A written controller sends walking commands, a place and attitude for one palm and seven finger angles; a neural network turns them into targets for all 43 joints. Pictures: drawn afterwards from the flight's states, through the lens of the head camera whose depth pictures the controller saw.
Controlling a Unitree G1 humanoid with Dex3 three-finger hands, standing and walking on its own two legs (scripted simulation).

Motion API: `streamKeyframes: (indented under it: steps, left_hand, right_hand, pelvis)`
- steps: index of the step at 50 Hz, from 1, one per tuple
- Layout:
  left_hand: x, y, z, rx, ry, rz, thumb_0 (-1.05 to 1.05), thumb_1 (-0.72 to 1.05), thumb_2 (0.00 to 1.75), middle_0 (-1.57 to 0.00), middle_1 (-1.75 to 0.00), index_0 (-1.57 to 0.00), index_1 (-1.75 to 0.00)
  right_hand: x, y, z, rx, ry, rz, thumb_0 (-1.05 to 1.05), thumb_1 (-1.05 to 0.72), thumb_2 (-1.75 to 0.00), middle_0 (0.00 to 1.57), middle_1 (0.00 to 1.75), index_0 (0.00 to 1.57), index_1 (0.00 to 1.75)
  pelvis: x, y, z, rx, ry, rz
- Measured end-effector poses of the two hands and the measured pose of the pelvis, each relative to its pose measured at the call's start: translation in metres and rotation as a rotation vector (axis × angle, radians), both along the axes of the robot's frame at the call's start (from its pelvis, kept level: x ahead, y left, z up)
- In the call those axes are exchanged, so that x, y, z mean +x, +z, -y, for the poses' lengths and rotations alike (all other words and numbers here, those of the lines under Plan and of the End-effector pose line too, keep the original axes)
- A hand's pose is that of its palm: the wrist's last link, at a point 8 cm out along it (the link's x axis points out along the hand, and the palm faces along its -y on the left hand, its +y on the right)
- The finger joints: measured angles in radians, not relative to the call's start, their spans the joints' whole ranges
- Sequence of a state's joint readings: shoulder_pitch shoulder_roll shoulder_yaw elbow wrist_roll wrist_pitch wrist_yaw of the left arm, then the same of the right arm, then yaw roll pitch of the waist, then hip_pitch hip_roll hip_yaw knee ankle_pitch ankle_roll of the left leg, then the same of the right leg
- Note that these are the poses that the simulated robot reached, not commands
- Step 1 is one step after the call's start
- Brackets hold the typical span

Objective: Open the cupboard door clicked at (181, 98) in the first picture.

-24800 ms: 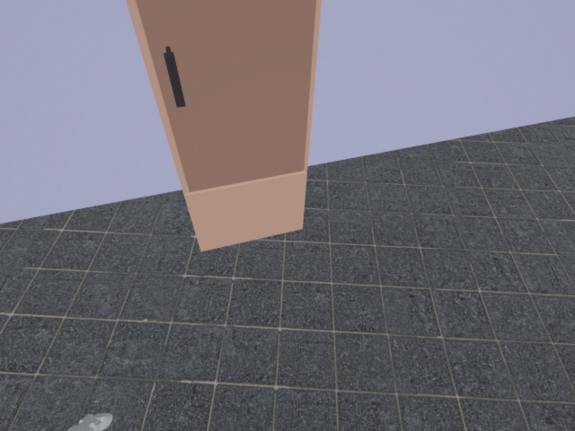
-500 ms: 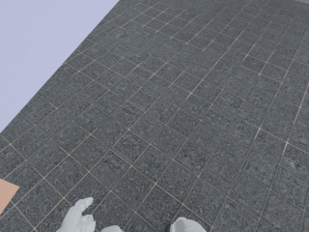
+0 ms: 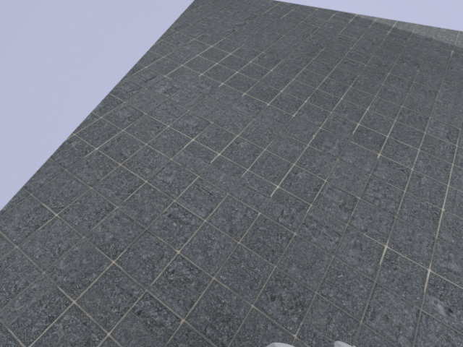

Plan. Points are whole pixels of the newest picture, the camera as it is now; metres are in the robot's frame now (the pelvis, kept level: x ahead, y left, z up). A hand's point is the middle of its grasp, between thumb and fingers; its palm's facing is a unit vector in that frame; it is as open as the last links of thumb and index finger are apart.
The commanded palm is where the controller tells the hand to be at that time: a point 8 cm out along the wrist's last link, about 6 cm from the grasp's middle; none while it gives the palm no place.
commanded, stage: walk to a spot facing it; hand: left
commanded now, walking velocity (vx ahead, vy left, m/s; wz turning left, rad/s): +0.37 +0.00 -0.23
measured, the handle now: out of the picture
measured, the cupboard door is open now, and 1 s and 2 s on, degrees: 42 42 42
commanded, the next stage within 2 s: turn to face it in 0.54 s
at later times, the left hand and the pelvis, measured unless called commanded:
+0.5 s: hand (194, 258) +0.32 +0.11 -0.16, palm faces -0.04 -0.97 -0.22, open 7.2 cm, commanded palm none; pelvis +0.25 -0.08 +0.01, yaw -3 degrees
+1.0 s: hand (202, 188) +0.51 +0.12 -0.16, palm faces +0.16 -0.96 -0.22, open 7.4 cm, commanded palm none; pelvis +0.44 -0.08 +0.00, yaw +7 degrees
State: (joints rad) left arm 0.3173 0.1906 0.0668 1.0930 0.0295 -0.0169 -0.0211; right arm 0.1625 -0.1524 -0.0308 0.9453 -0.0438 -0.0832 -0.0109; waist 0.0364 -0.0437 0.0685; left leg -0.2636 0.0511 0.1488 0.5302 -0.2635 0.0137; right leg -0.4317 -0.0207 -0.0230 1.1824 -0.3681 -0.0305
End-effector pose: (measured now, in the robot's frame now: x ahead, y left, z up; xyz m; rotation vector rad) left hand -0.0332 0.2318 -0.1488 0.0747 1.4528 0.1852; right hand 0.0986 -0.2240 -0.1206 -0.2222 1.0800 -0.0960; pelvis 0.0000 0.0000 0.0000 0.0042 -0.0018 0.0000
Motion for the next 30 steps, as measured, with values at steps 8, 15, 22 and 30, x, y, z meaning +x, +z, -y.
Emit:
streamKeyframes:
  steps: [8,15,22,30]
  left_hand:
    - [0.170,0.018,0.012,0.014,-0.132,0.181,0.01,0.91,0.90,-0.20,-0.30,-0.19,-0.30]
    - [0.312,0.013,0.048,0.068,-0.241,0.328,0.00,0.91,0.90,-0.20,-0.30,-0.19,-0.30]
    - [0.340,0.022,0.075,0.062,-0.187,0.266,0.00,0.92,0.89,-0.20,-0.30,-0.19,-0.30]
    - [0.345,0.011,0.074,0.027,-0.102,0.110,0.00,0.94,0.89,-0.20,-0.30,-0.20,-0.30]
  right_hand:
    - [-0.060,-0.007,0.027,0.000,-0.177,-0.322,0.00,-0.94,-0.90,0.20,0.30,0.20,0.30]
    - [-0.076,-0.026,0.048,0.062,-0.288,-0.558,0.00,-0.92,-0.90,0.20,0.30,0.20,0.30]
    - [0.048,-0.017,0.071,0.067,-0.274,-0.413,0.01,-0.92,-0.90,0.20,0.30,0.19,0.30]
    - [0.231,-0.011,0.082,0.041,-0.157,-0.183,0.01,-0.95,-0.90,0.20,0.30,0.19,0.30]
  pelvis:
    - [0.075,0.008,0.012,0.004,-0.050,-0.015]
    - [0.152,-0.015,0.054,0.016,-0.072,-0.003]
    - [0.216,0.005,0.073,0.007,-0.058,-0.003]
    - [0.298,0.006,0.072,-0.013,-0.027,-0.006]
